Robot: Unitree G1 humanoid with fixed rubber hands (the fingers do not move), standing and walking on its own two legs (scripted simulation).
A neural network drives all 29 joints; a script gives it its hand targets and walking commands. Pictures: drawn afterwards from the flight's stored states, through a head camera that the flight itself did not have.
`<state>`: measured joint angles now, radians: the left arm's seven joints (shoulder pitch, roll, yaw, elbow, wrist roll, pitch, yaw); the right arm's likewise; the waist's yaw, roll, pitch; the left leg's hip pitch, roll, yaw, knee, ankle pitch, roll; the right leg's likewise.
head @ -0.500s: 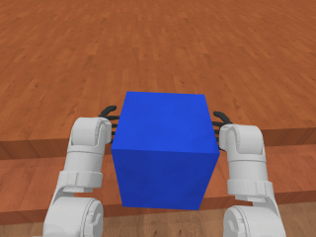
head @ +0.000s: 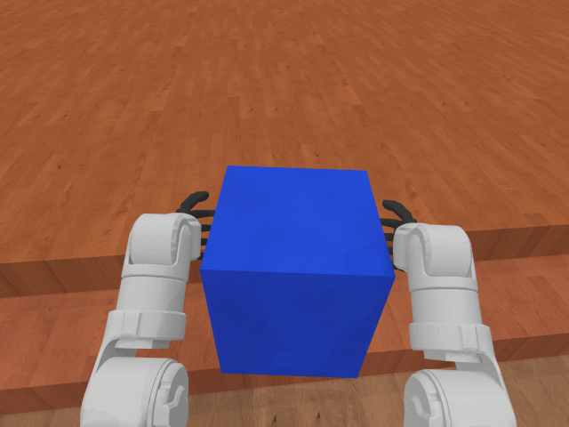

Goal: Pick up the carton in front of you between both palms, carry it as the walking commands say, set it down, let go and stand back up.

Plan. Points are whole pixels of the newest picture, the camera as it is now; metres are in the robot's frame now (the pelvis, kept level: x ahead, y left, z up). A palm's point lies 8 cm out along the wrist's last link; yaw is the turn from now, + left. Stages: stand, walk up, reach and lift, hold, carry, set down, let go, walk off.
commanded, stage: carry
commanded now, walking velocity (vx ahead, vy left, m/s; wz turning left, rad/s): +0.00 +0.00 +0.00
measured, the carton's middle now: (293, 273) +0.35 +0.00 +0.05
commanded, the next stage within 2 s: none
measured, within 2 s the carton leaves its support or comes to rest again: neither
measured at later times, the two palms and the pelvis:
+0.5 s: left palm (180, 252) +0.31 +0.15 +0.13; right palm (411, 264) +0.31 -0.15 +0.13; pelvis -0.03 +0.00 +0.00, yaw +0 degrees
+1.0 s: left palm (177, 221) +0.33 +0.15 +0.17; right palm (415, 233) +0.33 -0.15 +0.17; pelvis -0.02 +0.01 -0.01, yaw -1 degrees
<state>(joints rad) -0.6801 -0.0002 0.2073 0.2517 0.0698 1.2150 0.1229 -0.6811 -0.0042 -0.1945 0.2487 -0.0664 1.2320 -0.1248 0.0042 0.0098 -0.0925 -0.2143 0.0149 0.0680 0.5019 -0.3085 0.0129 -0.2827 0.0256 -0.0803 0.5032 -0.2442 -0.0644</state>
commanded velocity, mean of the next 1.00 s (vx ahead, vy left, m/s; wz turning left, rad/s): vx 0.15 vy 0.00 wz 0.00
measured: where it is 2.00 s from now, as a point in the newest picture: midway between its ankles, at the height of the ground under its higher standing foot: (356, 360)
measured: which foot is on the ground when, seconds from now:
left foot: down 0.00-1.00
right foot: down 0.00-0.98, up 1.00-1.00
